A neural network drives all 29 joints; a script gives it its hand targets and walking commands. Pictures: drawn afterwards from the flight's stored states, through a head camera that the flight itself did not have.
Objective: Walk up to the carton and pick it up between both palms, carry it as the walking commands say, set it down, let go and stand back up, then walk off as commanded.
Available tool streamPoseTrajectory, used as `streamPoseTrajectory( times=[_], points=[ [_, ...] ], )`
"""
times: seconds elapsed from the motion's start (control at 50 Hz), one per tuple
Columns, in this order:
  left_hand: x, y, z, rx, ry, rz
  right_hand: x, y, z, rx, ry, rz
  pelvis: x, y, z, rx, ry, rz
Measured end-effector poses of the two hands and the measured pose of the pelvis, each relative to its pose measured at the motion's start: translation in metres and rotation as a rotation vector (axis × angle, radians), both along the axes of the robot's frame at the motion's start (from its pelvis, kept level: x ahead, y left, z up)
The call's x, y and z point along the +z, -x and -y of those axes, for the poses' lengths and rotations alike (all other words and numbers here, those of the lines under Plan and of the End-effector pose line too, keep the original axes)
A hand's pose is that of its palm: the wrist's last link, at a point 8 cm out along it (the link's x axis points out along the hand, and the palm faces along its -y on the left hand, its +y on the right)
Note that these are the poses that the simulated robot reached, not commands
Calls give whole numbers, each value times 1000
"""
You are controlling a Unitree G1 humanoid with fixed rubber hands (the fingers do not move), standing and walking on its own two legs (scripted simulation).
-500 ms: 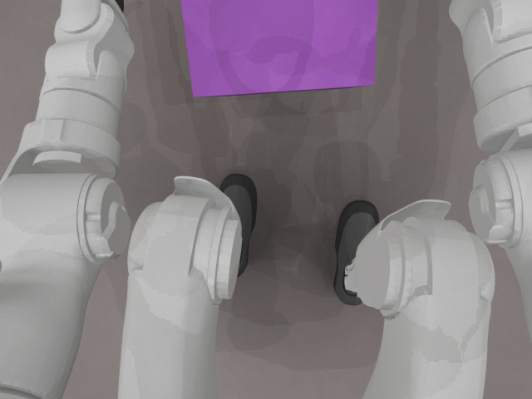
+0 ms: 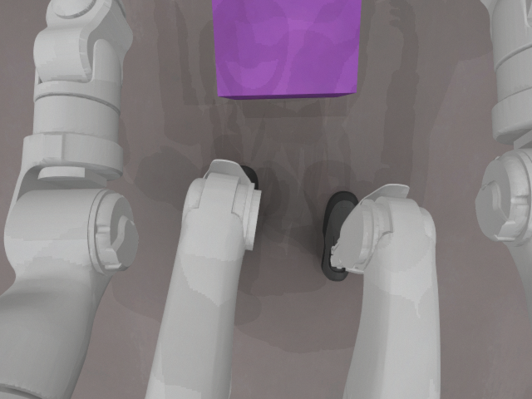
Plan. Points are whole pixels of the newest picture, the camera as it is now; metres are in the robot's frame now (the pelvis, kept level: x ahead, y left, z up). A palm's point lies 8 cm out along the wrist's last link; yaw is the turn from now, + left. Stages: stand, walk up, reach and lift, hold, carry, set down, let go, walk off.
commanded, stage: set down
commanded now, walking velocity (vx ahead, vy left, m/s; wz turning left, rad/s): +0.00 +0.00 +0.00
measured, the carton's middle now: (285, 5) +0.57 +0.07 -0.38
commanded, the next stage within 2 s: let go in 0.78 s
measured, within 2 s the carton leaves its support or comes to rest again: neither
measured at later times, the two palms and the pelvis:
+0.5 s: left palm out of the picture +0.52 +0.27 +0.01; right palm out of the picture +0.61 -0.13 +0.02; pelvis +0.02 +0.00 +0.14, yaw +0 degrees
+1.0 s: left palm out of the picture +0.50 +0.26 +0.12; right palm out of the picture +0.57 -0.13 +0.11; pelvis +0.07 +0.01 +0.23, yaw +0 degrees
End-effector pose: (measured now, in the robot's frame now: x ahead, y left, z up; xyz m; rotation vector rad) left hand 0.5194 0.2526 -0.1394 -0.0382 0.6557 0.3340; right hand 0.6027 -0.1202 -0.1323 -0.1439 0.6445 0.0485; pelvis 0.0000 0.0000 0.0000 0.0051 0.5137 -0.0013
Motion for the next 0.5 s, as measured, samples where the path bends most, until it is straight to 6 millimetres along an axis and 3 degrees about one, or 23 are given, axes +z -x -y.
streamPoseTrajectory(
  times=[0.5],
  points=[
    [154, -2, -13, -2, -3, 1, 154, -3, 7, 40, 33, -20, 141, -17, 0, -1, 5, 41]
  ],
)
